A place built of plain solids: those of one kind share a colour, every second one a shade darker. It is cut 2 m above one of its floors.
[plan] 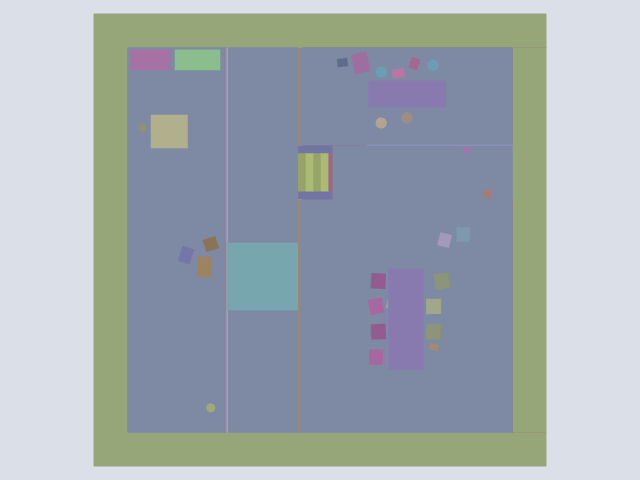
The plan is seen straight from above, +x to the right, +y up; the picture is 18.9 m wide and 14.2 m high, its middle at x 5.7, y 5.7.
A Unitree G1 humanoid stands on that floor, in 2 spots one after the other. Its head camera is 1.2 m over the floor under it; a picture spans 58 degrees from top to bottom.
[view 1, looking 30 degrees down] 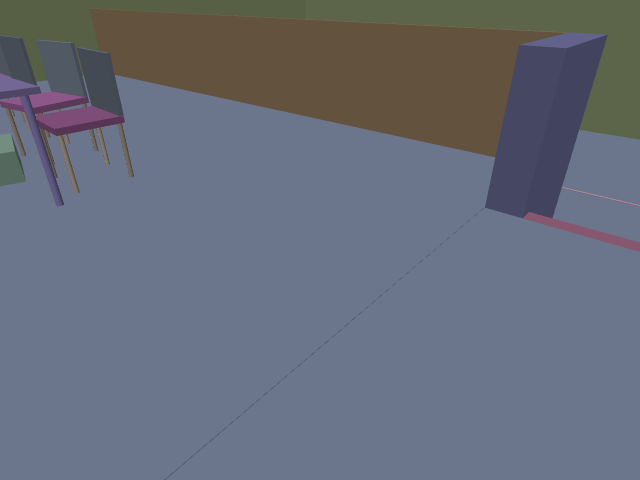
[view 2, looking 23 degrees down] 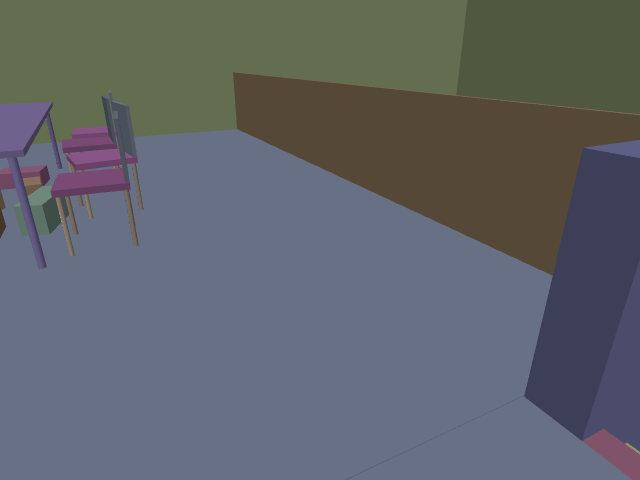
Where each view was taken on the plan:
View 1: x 8.65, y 7.70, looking -140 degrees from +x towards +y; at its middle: floor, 2.40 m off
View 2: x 7.35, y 7.70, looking -117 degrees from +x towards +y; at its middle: floor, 3.07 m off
